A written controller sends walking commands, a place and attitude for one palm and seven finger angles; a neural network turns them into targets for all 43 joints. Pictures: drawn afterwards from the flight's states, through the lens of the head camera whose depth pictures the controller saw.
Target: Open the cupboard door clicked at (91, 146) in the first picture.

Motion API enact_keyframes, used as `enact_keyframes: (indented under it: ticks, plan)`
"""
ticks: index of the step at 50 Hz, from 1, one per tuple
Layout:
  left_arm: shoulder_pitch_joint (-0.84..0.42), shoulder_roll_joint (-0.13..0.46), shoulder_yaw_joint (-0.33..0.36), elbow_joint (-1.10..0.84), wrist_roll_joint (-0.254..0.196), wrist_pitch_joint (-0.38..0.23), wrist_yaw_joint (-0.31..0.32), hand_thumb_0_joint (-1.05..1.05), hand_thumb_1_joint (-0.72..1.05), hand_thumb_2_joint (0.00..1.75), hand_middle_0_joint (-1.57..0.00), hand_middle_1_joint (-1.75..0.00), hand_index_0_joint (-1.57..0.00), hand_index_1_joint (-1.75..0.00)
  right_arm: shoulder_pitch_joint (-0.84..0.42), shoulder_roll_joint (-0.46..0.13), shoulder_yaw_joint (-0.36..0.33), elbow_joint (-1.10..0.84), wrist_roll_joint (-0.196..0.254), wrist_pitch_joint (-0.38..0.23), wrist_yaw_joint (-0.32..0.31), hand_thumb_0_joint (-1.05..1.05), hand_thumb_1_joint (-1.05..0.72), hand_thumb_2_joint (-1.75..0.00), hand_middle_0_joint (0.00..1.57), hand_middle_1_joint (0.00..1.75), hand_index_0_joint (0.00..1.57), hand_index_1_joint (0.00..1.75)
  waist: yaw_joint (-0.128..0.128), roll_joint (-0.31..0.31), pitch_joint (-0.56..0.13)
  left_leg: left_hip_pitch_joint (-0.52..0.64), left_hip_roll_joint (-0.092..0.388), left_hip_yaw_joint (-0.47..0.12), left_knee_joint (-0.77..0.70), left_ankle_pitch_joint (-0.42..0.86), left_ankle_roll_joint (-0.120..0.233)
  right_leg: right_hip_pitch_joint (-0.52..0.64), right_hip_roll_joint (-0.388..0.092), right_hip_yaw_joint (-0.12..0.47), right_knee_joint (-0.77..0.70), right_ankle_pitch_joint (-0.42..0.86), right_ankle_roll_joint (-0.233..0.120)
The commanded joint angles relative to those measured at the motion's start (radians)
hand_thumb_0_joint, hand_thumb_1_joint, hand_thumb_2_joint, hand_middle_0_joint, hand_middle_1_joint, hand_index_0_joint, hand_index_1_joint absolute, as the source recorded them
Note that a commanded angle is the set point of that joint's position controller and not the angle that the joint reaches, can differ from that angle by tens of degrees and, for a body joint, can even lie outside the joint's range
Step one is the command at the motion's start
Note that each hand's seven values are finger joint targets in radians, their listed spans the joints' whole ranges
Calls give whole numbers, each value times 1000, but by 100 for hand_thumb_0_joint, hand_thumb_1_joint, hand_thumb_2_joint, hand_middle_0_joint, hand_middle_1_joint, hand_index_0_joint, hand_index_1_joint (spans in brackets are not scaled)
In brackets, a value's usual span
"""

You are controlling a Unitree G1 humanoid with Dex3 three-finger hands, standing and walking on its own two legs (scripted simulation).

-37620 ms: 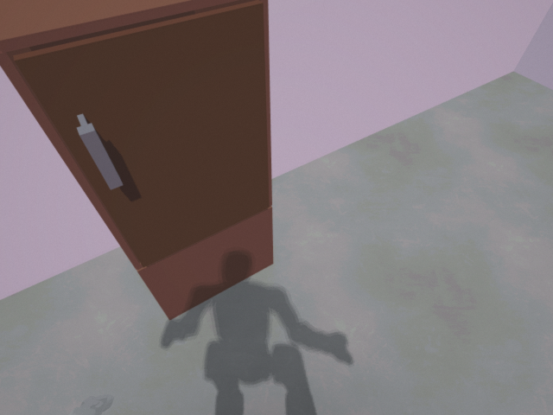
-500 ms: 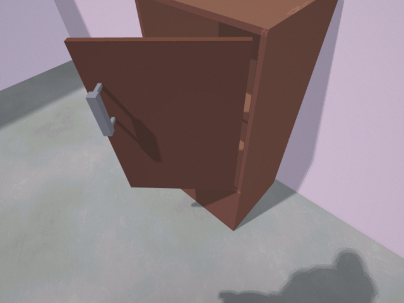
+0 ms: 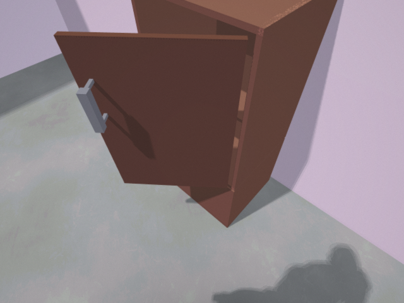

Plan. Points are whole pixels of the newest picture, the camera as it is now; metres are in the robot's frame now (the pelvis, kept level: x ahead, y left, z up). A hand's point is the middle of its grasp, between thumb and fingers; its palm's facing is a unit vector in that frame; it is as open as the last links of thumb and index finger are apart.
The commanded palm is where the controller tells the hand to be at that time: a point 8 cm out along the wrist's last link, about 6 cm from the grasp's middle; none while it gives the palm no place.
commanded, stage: come to a stop and stand still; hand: left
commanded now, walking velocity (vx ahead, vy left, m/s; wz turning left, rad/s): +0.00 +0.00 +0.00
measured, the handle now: (95, 106) +0.55 +0.31 +0.06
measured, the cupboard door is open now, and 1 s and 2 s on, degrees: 39 39 39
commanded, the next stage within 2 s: look again from close up in 0.16 s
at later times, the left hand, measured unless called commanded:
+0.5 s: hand out of the picture +0.05 +0.21 -0.17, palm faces +0.00 -0.96 -0.26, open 7.4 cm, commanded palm none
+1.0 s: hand out of the picture +0.05 +0.23 -0.17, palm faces +0.02 -0.96 -0.27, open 7.4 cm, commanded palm none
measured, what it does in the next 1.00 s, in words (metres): stands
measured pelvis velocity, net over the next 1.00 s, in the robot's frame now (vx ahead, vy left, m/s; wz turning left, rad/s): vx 0.00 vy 0.02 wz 0.01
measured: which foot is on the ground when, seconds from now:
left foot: down 0.00-1.00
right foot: down 0.00-1.00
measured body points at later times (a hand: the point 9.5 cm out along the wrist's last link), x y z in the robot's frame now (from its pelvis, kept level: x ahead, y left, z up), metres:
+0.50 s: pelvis +0.01 +0.01 +0.00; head +0.03 +0.00 +0.45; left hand +0.05 +0.26 -0.15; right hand +0.04 -0.23 -0.16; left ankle -0.04 +0.14 -0.74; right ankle -0.02 -0.08 -0.74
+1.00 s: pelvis +0.00 +0.02 +0.00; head +0.02 +0.01 +0.45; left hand +0.05 +0.28 -0.15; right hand +0.05 -0.24 -0.15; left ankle -0.04 +0.14 -0.74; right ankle -0.02 -0.08 -0.74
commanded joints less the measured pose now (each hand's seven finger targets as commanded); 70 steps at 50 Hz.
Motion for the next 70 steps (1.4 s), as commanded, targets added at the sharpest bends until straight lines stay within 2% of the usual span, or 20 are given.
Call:
enact_keyframes:
  ticks: [1, 18, 23, 30, 41, 43, 47, 50, 52, 55, 57, 58, 59, 60, 61, 62, 63, 65, 67, 70]
  plan:
    - [22, 156, 32, -35, -5, -19, 9, 0, 90, 90, -20, -30, -20, -30, 33, -107, -15, -29, 0, -20, -8, 0, -90, -90, 20, 30, 20, 30, 8, -6, -50, -14, 72, -59, -37, 195, 41, 47, -145, 137, -74, 378, -6]
    - [-17, 172, 37, -41, -2, -14, 2, 0, 90, 90, -20, -30, -20, -30, -25, -138, -20, -40, -3, -22, -8, 0, -90, -90, 20, 30, 20, 30, 11, -13, -33, -4, 80, -77, -69, 188, 46, 24, -138, 131, -100, 293, 1]
    - [-21, 182, 40, -43, -2, -17, 2, 0, 90, 90, -20, -30, -20, -30, -31, -150, -22, -39, -3, -26, -9, 0, -90, -90, 20, 30, 20, 30, 13, -9, -75, 18, 85, -78, -67, 243, 48, 51, -141, 125, -86, 353, 1]
    - [-28, 192, 43, -42, -1, -16, 2, 0, 90, 90, -20, -30, -20, -30, -39, -165, -22, -35, -2, -28, -10, 0, -90, -90, 20, 30, 20, 30, 13, -8, -84, 25, 88, -83, -68, 292, 51, 64, -141, 116, -75, 381, 1]
    - [-36, 205, 42, -35, -1, -15, 1, 0, 90, 90, -20, -30, -20, -30, -56, -173, -21, -30, -2, -26, -9, 0, -90, -90, 20, 30, 20, 30, 16, -13, -64, 22, 86, -91, -80, 263, 51, 56, -149, 119, -97, 355, 3]
    - [-45, 229, 50, -44, -1, -17, 1, 0, 90, 90, -20, -30, -20, -30, -61, -194, -27, -36, -2, -25, -9, 0, -90, -90, 20, 30, 20, 30, 19, 2, -79, 17, 83, -87, -68, 267, 50, 71, -165, 137, -92, 397, -7]
    - [10, 174, 46, -40, -1, 3, 13, 0, 90, 90, -20, -30, -20, -30, -20, -109, -17, -48, -3, -2, -7, 0, -90, -90, 20, 30, 20, 30, 27, -29, -85, -39, 61, -53, -23, 223, 28, 98, -214, 165, -62, 460, -15]
    - [41, 203, 62, -50, 3, 12, 18, 0, 90, 90, -20, -30, -20, -30, -23, -108, -26, -75, -5, 14, -6, 0, -90, -90, 20, 30, 20, 30, 39, -91, -62, -117, 25, -22, 51, 111, 13, 113, -281, 236, -84, 461, -52]
    - [47, 220, 74, -58, 4, 16, 22, 0, 90, 90, -20, -30, -20, -30, -21, -107, -32, -92, -6, 22, -5, 0, -90, -90, 20, 30, 20, 30, 43, -139, -45, -165, 13, -17, 98, -3, 7, 103, -339, 293, -101, 450, -95]
    - [47, 227, 88, -80, 10, 21, 26, 0, 90, 90, -20, -30, -20, -30, -11, -97, -41, -112, -6, 25, 0, 0, -90, -90, 20, 30, 20, 30, 42, -153, -19, -184, 8, -24, 120, -82, 7, 53, -375, 314, -86, 423, -123]
    - [11, 220, 95, -102, 9, 26, 25, 0, 90, 90, -20, -30, -20, -30, 42, -92, -45, -108, -5, 21, 3, 0, -90, -90, 20, 30, 20, 30, 13, -142, -34, -84, 12, -20, 33, 17, 12, -31, -334, 254, -31, 370, -91]
    - [-7, 200, 94, -117, 8, 31, 22, 0, 90, 90, -20, -30, -20, -30, 67, -100, -50, -104, -6, 17, 4, 0, -90, -90, 20, 30, 20, 30, 1, -86, -50, -9, 28, -25, -1, 119, 21, -86, -276, 186, 22, 308, -57]
    - [-24, 162, 89, -136, 9, 39, 19, 0, 90, 90, -20, -30, -20, -30, 87, -127, -57, -103, -11, 15, 4, 0, -90, -90, 20, 30, 20, 30, -8, 46, -49, 35, 104, -90, -34, 238, 54, -150, -182, 89, 116, 163, -11]
    - [-52, 117, 77, -154, 9, 48, 17, 0, 90, 90, -20, -30, -20, -30, 103, -158, -60, -110, -15, 16, 3, 0, -90, -90, 20, 30, 20, 30, -14, 202, -34, 29, 197, -212, -89, 378, 131, -216, -88, -13, 247, -106, 39]
    - [-71, 98, 74, -162, 11, 60, 23, 0, 90, 90, -20, -30, -20, -30, 103, -152, -58, -115, -13, 20, -1, 0, -90, -90, 20, 30, 20, 30, -24, 233, -14, 9, 238, -257, -139, 449, 202, -273, -58, 7, 427, -306, 45]
    - [-64, 101, 76, -160, 10, 70, 25, 0, 90, 90, -20, -30, -20, -30, 94, -145, -54, -129, -12, 21, -5, 0, -90, -90, 20, 30, 20, 30, -20, 180, -13, -20, 249, -259, -142, 418, 241, -296, -71, 49, 542, -313, 38]
    - [-45, 94, 79, -156, 9, 71, 24, 0, 90, 90, -20, -30, -20, -30, 69, -132, -53, -146, -12, 21, -6, 0, -90, -90, 20, 30, 20, 30, -4, 136, -15, -33, 238, -244, -139, 370, 258, -312, -83, 52, 596, -291, 31]
    - [-13, 71, 76, -144, 14, 68, 19, 0, 90, 90, -20, -30, -20, -30, 33, -123, -50, -165, -17, 20, -4, 0, -90, -90, 20, 30, 20, 30, 18, 88, -26, -42, 207, -207, -120, 351, 253, -309, -89, 33, 634, -239, 28]
    - [3, 52, 70, -144, 16, 68, 17, 0, 90, 90, -20, -30, -20, -30, 38, -119, -53, -170, -20, 18, -3, 0, -90, -90, 20, 30, 20, 30, 18, 89, -38, -35, 179, -179, -121, 322, 243, -281, -92, 1, 564, -224, 37]
    - [-12, 33, 61, -162, 16, 60, 14, 0, 90, 90, -20, -30, -20, -30, 90, -112, -52, -157, -22, 15, -6, 0, -90, -90, 20, 30, 20, 30, -2, 79, -54, -7, 186, -203, -106, 331, 254, -222, -83, -24, 382, -243, 36]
